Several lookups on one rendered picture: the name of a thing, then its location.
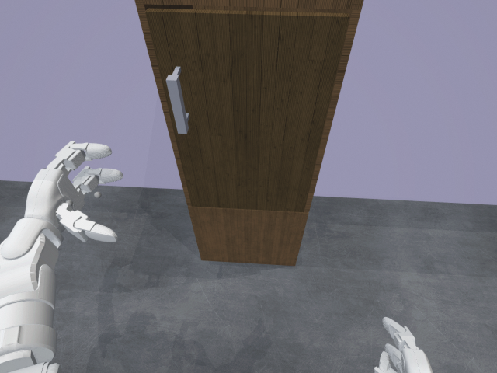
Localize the left robot forearm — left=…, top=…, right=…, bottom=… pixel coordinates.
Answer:
left=0, top=218, right=64, bottom=373

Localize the right robot hand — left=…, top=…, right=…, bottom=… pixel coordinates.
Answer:
left=374, top=317, right=433, bottom=373

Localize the handle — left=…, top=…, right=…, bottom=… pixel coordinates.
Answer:
left=166, top=67, right=189, bottom=134

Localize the cupboard door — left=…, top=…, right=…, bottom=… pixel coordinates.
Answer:
left=145, top=8, right=350, bottom=212

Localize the left robot hand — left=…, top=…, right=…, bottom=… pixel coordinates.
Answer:
left=24, top=141, right=123, bottom=242

